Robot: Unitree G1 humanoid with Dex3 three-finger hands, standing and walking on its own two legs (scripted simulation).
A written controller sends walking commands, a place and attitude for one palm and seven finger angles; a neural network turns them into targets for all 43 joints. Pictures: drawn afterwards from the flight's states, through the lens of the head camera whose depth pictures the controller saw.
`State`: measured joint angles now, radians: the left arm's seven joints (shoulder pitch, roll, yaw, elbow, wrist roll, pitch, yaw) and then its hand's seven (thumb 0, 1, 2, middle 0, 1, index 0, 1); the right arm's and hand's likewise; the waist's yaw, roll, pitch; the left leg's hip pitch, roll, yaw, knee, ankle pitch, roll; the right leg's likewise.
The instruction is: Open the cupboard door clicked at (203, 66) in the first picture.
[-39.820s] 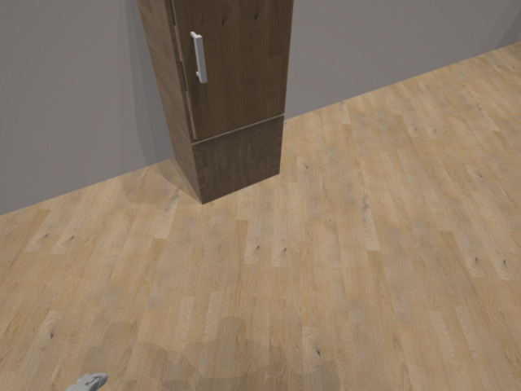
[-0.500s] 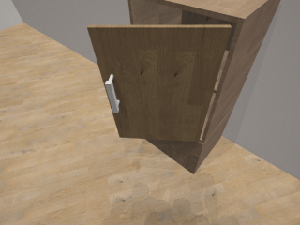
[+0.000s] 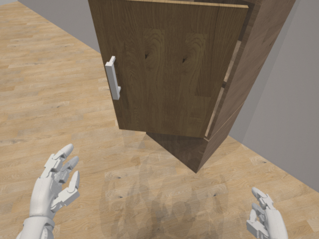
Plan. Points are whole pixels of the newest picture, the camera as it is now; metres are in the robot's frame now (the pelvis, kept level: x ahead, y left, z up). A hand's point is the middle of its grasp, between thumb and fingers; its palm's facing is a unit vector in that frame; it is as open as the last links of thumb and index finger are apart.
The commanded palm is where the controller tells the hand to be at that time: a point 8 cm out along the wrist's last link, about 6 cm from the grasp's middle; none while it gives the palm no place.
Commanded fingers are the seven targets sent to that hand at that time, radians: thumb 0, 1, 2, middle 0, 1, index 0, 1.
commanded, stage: raise the hand with hooked fingers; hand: left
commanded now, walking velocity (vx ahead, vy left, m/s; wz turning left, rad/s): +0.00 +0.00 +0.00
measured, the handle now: (114, 78) +0.62 +0.19 +0.03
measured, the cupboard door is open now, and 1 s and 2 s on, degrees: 36 36 36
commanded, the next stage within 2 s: move the hooked fingers beside the handle in 1.82 s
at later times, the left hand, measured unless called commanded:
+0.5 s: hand (62, 196) +0.22 +0.24 +0.00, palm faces -0.10 -0.99 -0.01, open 10.8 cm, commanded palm +0.19 +0.31 +0.01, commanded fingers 0.00 -0.03 0.50 -0.27 -0.90 -0.27 -0.90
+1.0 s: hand (41, 176) +0.25 +0.29 +0.03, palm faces -0.02 -1.00 -0.06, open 13.6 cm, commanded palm +0.23 +0.34 +0.03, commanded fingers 0.00 -0.50 0.30 -0.30 -1.20 -0.30 -1.20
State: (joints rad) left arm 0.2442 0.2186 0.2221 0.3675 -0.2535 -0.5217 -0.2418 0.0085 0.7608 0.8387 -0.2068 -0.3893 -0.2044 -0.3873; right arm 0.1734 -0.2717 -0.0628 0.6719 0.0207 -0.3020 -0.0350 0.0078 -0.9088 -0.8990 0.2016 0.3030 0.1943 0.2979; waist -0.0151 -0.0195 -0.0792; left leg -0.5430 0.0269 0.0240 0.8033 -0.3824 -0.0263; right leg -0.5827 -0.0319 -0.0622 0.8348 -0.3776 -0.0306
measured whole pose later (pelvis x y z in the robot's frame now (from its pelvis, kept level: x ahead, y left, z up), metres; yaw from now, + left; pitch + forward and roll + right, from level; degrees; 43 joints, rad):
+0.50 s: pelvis -0.02 +0.04 -0.04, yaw +0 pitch +12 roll -2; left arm 0.26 0.30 0.26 0.10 -0.31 -0.25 -0.42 0.01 0.19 0.60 -0.25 -0.75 -0.25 -0.75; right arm 0.27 -0.19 0.04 0.56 0.03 -0.24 -0.05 0.01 -0.90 -0.90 0.21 0.30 0.20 0.30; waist -0.02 0.02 -0.10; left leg -0.83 0.03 0.01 1.12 -0.49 0.03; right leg -0.82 -0.04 -0.07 1.05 -0.43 0.01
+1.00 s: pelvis +0.00 +0.04 -0.03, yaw +1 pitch +11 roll -3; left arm 0.14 0.38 0.36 0.19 -0.34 -0.26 -0.46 0.00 -0.39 0.35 -0.29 -1.13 -0.29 -1.12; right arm 0.26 -0.27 0.04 0.52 0.04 -0.25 -0.06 0.01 -0.90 -0.90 0.21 0.30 0.20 0.30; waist 0.00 0.01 -0.10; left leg -0.75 0.02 -0.01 1.05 -0.49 0.03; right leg -0.72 -0.03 -0.09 0.96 -0.43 0.02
